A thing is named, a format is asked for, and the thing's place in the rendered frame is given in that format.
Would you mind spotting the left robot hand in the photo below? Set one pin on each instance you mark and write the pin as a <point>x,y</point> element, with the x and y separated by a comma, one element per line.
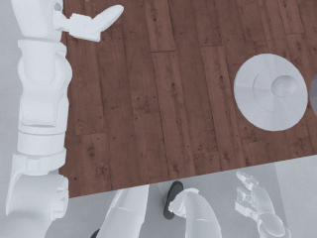
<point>39,19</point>

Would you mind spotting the robot left shin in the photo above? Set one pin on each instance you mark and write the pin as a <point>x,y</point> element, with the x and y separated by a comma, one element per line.
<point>116,197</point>

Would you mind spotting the lid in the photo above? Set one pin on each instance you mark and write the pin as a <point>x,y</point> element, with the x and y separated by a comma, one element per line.
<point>252,90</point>

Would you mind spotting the robot right thigh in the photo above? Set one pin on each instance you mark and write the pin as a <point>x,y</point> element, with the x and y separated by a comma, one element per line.
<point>201,221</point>

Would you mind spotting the robot left forearm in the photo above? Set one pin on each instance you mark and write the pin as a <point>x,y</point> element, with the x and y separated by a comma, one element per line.
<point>45,74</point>

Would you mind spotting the left robot upper arm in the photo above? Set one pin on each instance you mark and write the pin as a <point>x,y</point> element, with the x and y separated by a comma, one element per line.
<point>35,202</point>

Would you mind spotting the right robot hand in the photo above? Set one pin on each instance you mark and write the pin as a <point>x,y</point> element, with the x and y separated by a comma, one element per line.
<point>253,203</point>

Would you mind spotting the knob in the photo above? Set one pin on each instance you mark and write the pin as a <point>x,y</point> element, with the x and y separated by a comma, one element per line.
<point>284,86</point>

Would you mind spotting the robot right forearm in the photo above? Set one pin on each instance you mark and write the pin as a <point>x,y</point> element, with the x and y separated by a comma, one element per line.
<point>270,226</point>

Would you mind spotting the table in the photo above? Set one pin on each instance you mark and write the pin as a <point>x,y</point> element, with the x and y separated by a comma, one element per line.
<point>154,99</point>

